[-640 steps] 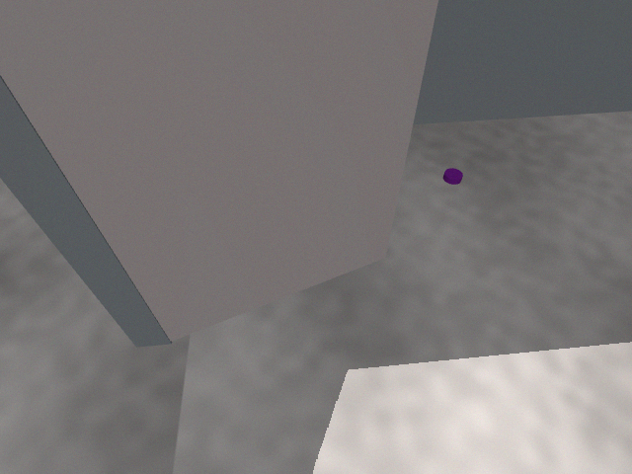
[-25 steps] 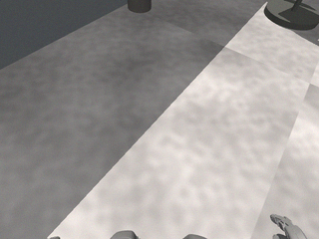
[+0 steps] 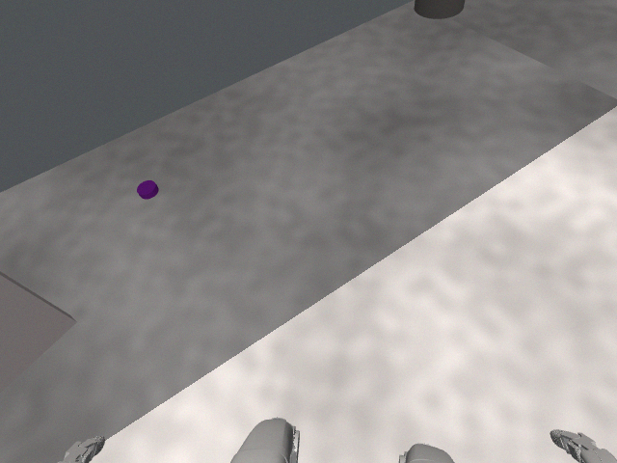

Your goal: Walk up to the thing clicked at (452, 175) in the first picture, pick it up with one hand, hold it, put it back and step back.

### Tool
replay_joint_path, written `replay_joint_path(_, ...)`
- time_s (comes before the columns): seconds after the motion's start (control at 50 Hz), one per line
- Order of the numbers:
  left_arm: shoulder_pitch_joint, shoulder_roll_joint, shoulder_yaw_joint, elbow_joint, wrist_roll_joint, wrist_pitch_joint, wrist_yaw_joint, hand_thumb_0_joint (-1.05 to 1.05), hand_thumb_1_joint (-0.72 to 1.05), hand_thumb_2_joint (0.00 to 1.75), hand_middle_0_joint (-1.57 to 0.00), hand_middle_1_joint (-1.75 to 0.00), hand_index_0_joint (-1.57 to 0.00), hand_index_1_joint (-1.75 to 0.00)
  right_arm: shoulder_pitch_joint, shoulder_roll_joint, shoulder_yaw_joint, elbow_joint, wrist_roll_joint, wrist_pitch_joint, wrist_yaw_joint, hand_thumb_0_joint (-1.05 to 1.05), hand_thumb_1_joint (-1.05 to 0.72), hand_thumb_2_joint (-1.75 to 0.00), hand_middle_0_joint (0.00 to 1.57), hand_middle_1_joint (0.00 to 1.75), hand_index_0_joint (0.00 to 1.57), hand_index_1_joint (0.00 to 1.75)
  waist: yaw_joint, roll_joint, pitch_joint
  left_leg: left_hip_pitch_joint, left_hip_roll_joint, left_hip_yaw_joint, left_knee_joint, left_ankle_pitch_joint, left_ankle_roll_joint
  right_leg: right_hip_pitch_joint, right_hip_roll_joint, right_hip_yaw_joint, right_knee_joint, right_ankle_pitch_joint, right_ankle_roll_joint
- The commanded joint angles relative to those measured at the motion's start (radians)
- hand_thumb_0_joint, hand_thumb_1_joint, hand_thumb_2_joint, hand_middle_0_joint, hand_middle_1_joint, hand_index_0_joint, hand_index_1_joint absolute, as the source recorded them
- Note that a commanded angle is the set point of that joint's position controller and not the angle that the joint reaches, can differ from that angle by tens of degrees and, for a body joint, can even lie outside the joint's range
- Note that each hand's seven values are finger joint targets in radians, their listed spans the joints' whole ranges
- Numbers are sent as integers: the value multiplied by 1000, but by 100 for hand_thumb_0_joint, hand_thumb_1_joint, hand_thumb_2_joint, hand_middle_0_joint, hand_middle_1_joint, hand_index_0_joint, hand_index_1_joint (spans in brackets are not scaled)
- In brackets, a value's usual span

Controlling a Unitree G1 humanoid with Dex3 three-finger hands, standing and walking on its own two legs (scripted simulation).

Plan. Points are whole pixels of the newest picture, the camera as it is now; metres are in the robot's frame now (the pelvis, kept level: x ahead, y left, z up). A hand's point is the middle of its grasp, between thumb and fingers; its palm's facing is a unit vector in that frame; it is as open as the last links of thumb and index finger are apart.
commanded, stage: walk up
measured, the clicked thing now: (147, 189) +1.26 +0.84 -0.74
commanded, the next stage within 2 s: stand in 1.50 s
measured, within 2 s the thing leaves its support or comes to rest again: neither
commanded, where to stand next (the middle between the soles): +0.05 +0.07 m, yaw +23 degrees
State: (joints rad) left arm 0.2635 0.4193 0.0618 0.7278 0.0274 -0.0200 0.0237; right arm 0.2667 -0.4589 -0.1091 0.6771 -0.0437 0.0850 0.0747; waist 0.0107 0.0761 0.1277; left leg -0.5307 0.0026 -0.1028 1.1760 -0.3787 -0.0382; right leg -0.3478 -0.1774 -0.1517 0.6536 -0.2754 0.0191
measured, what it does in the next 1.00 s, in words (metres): steps on the spot, turning left: left foot, then right foot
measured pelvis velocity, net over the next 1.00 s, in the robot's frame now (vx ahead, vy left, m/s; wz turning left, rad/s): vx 0.00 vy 0.04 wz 0.42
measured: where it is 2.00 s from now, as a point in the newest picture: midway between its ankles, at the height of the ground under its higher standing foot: outside the picture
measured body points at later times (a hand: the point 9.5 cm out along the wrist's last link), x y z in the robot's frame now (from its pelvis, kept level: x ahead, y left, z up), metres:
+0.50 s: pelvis +0.01 +0.03 -0.02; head +0.06 +0.05 +0.43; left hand +0.01 +0.36 -0.13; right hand +0.19 -0.26 -0.12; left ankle -0.01 +0.18 -0.72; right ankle +0.06 -0.08 -0.73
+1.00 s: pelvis +0.00 +0.04 -0.01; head +0.01 +0.06 +0.44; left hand -0.07 +0.36 -0.13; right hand +0.21 -0.20 -0.12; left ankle -0.02 +0.17 -0.72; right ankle +0.05 -0.09 -0.72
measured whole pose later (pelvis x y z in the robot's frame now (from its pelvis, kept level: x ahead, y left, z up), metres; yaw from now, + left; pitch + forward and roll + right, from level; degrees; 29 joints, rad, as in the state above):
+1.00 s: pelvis +0.00 +0.04 -0.01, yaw +24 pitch -2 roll +1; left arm 0.22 0.42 0.05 0.90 -0.01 0.03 -0.02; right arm 0.20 -0.36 -0.01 0.91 -0.02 -0.03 -0.01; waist 0.02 -0.05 0.08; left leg -0.35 -0.02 -0.03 0.71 -0.32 0.00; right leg -0.32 -0.08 -0.01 0.79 -0.49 -0.03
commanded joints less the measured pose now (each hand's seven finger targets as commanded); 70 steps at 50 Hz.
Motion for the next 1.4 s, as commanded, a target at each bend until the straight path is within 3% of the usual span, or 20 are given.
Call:
replay_joint_path(0.0,22,324,121,-75,15,-32,10,0,90,90,-20,-30,-20,-30,-20,-146,-48,-76,11,-29,-11,0,-90,-90,20,30,20,30,53,-351,-122,-71,53,45,-190,-54,-17,209,-204,176,-251,-91,-224)
replay_joint_path(0.14,-18,268,87,-62,-7,3,-22,0,90,90,-20,-30,-20,-30,151,-174,-57,73,20,-80,-45,0,-90,-90,20,30,20,30,-35,-104,-206,375,-59,152,-645,110,34,-13,-153,-3,200,-11,-110)
replay_joint_path(0.18,8,158,48,-84,-25,22,-22,0,90,90,-20,-30,-20,-30,101,-345,-78,20,-4,-95,-64,0,-90,-90,20,30,20,30,-18,261,-139,378,247,-500,-810,129,208,-362,68,17,516,-384,1)
replay_joint_path(0.22,-111,285,69,-70,-18,15,2,0,90,90,-20,-30,-20,-30,42,-363,-78,25,15,-88,-67,0,-90,-90,20,30,20,30,-49,175,-44,172,309,-593,-876,8,332,-276,39,161,515,-341,-29)
replay_joint_path(0.28,21,237,67,-1,-32,11,-9,0,90,90,-20,-30,-20,-30,-6,-224,-26,24,28,-102,-94,0,-90,-90,20,30,20,30,18,149,-94,331,156,-249,-648,432,241,-282,39,166,434,-214,-37)
replay_joint_path(0.42,-23,186,53,-5,-16,0,-15,0,90,90,-20,-30,-20,-30,37,-220,-13,18,35,-118,-116,0,-90,-90,20,30,20,30,-9,110,-187,276,176,-288,-525,708,271,-57,127,122,188,-201,-56)
replay_joint_path(0.46,38,165,54,29,-14,-11,-11,0,90,90,-20,-30,-20,-30,-21,-202,-4,5,48,-107,-114,0,-90,-90,20,30,20,30,43,72,-220,199,113,-224,-427,604,218,114,157,103,-66,7,-84)
replay_joint_path(0.5,54,296,81,29,7,-29,-6,0,90,90,-20,-30,-20,-30,-45,-96,25,-21,69,-104,-117,0,-90,-90,20,30,20,30,60,-230,-217,-45,-97,-55,-163,193,90,268,-127,486,-220,188,-165)
replay_joint_path(0.52,-16,326,86,9,7,-24,-15,0,90,90,-20,-30,-20,-30,-25,-126,15,-9,56,-97,-134,0,-90,-90,20,30,20,30,41,-290,-190,-77,-79,-9,-72,-263,72,189,-304,662,-284,158,-304)
replay_joint_path(0.54,-86,342,88,-2,4,-20,-16,0,90,90,-20,-30,-20,-30,3,-167,4,23,45,-99,-140,0,-90,-90,20,30,20,30,13,-313,-135,-45,-26,-26,1,-296,64,100,-364,742,-321,107,-371)
replay_joint_path(0.6,-95,235,61,11,1,-22,-13,0,90,90,-20,-30,-20,-30,8,-180,-11,78,39,-105,-110,0,-90,-90,20,30,20,30,-8,-172,-32,-26,-37,24,-59,-150,68,56,-136,356,-237,97,-232)
replay_joint_path(0.76,-55,218,53,28,-18,4,-33,0,90,90,-20,-30,-20,-30,37,-96,14,142,38,-144,-98,0,-90,-90,20,30,20,30,1,-263,-169,268,-69,179,-675,165,43,144,-57,160,21,330,-182)
replay_joint_path(0.8,-30,133,21,28,-25,12,-31,0,90,90,-20,-30,-20,-30,30,-153,-3,143,20,-158,-110,0,-90,-90,20,30,20,30,-6,-97,-217,448,58,-68,-711,314,110,-35,5,118,202,150,-88)
replay_joint_path(0.82,-18,80,6,20,-37,19,-32,0,90,90,-20,-30,-20,-30,-19,-211,-5,117,11,-165,-114,0,-90,-90,20,30,20,30,24,64,-204,476,268,-386,-749,379,194,-196,108,115,252,-195,-34)
replay_joint_path(0.84,-57,167,33,50,-36,33,-20,0,90,90,-20,-30,-20,-30,-29,-272,-13,125,29,-157,-111,0,-90,-90,20,30,20,30,-19,60,-176,265,358,-439,-775,265,332,-59,79,178,296,-377,-35)
replay_joint_path(0.86,-64,191,36,62,-35,34,-20,0,90,90,-20,-30,-20,-30,-86,-248,-9,130,29,-152,-111,0,-90,-90,20,30,20,30,4,32,-125,180,330,-412,-778,223,339,-12,64,187,299,-351,-37)
replay_joint_path(0.98,16,154,32,158,-26,12,-24,0,90,90,-20,-30,-20,-30,-169,-168,36,159,36,-131,-101,0,-90,-90,20,30,20,30,45,64,-129,132,136,-122,-649,207,159,170,125,122,-131,-46,-48)
replay_joint_path(1.04,-75,249,34,150,-4,-8,-18,0,90,90,-20,-30,-20,-30,-143,-111,49,179,48,-120,-95,0,-90,-90,20,30,20,30,-4,-101,-129,168,11,-14,-564,32,76,77,-52,370,-263,-78,-130)
replay_joint_path(1.1,-176,195,8,147,-12,1,-30,0,90,90,-20,-30,-20,-30,-115,-143,33,239,35,-119,-88,0,-90,-90,20,30,20,30,-49,-61,-62,322,54,-89,-696,-72,83,-112,-6,276,-250,-283,-91)
replay_joint_path(1.38,-178,167,-2,270,-30,-13,-24,0,90,90,-20,-30,-20,-30,-203,-123,67,334,44,-133,-86,0,-90,-90,20,30,20,30,4,-58,-177,307,89,-69,-748,381,82,221,34,163,-271,121,-53)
